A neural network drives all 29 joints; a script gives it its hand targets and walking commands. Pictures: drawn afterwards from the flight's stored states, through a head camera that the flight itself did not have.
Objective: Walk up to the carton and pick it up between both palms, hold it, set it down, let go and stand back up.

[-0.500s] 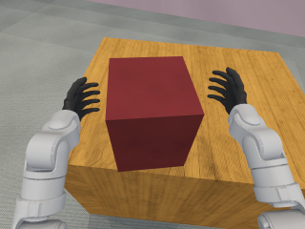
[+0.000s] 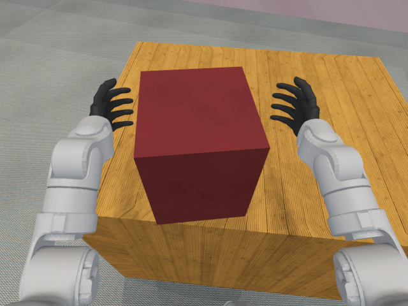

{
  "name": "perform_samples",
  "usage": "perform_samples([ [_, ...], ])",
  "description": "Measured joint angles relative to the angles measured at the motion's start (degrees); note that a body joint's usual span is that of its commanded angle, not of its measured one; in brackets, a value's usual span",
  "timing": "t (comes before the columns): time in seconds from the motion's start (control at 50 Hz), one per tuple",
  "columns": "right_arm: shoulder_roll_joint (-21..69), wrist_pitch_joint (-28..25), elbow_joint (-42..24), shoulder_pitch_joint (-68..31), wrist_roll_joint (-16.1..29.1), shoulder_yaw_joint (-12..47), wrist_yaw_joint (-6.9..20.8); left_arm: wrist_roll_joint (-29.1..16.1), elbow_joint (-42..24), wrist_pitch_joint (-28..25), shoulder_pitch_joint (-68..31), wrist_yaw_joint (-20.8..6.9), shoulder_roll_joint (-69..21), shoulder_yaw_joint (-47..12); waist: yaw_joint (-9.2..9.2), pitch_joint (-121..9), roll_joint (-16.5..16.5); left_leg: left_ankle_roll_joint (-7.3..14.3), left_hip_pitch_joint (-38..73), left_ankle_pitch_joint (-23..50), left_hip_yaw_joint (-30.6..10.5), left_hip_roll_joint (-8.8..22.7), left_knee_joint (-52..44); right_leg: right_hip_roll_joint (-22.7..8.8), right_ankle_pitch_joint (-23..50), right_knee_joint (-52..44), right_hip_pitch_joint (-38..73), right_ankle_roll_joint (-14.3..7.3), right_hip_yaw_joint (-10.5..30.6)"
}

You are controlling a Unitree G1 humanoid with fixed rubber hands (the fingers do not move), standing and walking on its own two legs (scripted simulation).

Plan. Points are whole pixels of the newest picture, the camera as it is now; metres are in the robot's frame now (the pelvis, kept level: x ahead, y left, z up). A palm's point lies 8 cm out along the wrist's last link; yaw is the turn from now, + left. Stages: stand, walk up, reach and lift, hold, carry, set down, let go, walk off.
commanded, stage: reach and lift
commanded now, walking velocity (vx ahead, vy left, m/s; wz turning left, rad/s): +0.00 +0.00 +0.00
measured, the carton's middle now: (197, 149) +0.41 +0.01 +0.06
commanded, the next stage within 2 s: none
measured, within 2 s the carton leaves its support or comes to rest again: neither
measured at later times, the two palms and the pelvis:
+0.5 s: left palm (123, 150) +0.40 +0.16 +0.07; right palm (283, 149) +0.40 -0.17 +0.07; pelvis +0.00 +0.00 +0.00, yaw +0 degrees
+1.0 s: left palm (124, 152) +0.39 +0.16 +0.07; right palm (271, 135) +0.41 -0.13 +0.10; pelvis +0.00 +0.00 +0.00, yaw +0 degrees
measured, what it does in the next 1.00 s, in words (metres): stands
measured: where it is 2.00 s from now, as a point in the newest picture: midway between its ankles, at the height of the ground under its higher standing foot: outside the picture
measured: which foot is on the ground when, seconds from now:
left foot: down 0.00-1.00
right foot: down 0.00-1.00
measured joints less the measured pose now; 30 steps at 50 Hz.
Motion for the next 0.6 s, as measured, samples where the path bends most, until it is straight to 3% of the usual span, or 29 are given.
perform_samples([
  [0.12, 2.2, -1.9, -2.2, 3.3, 0.0, 0.0, -0.3, 0.0, 0.8, -3.9, 0.9, -0.1, -0.2, 0.0, 0.00, -0.8, -0.1, 0.0, -0.7, 0.2, 0.0, 0.0, 0.0, 0.0, 0.4, -0.3, -0.6, 0.0, 0.0],
  [0.2, 3.4, -3.3, -1.2, 2.0, -0.8, 0.0, -0.4, 0.0, 4.9, -7.4, 0.6, -0.1, -0.3, 0.0, 0.00, -1.9, -0.2, 0.0, -1.4, 0.4, 0.0, 0.0, 0.0, 0.0, 0.7, -0.4, -1.2, 0.0, 0.0],
  [0.38, 5.3, -8.6, 16.6, -4.4, -5.2, 0.0, 0.8, 0.2, 25.2, -18.8, -0.3, -0.1, -2.8, 0.0, 0.02, -1.8, -0.2, 0.0, -2.6, 0.8, 0.0, 0.0, 0.0, 0.0, 1.0, -0.4, -2.4, -0.2, 0.0],
  [0.52, 8.6, -16.5, 17.3, 2.3, -6.6, 0.0, 0.8, 0.4, 25.4, -32.7, 2.2, 0.0, -6.4, 0.0, 0.02, -4.0, 0.4, 0.0, -7.7, 1.2, 0.0, 0.0, 0.0, 0.0, 1.4, -0.4, -7.5, -0.6, 0.0],
  [0.6, 10.0, -18.8, 13.1, 6.9, -6.6, 0.0, 0.8, 0.9, 24.9, -35.1, 2.5, 0.0, -6.6, 0.0, 0.02, -5.5, 1.5, 0.0, -10.0, 1.3, 0.0, 0.0, 0.0, 0.0, 1.5, -0.4, -9.8, -0.6, 0.0],
])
